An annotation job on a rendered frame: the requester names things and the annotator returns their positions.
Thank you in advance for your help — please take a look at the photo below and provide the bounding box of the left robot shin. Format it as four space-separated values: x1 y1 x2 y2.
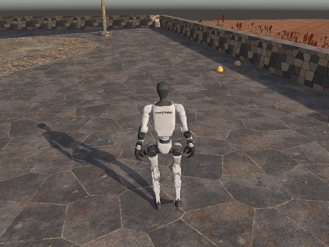
151 171 160 204

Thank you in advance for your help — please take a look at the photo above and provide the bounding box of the robot right forearm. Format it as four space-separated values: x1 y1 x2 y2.
184 124 194 147

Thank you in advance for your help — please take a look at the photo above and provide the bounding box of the right robot upper arm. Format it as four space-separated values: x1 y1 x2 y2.
174 103 188 132

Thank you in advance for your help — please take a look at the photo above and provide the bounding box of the robot left forearm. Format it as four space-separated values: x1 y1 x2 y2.
135 126 145 150

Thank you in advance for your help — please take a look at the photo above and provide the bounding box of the right robot hand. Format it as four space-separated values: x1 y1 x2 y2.
184 146 195 158

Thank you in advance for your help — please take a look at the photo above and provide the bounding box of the left robot hand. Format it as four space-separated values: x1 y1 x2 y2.
134 149 147 162

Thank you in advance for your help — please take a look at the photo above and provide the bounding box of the left robot upper arm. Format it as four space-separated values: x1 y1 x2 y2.
140 104 153 133

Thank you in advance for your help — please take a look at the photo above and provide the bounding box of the humanoid robot torso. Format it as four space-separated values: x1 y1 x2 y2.
152 102 176 154

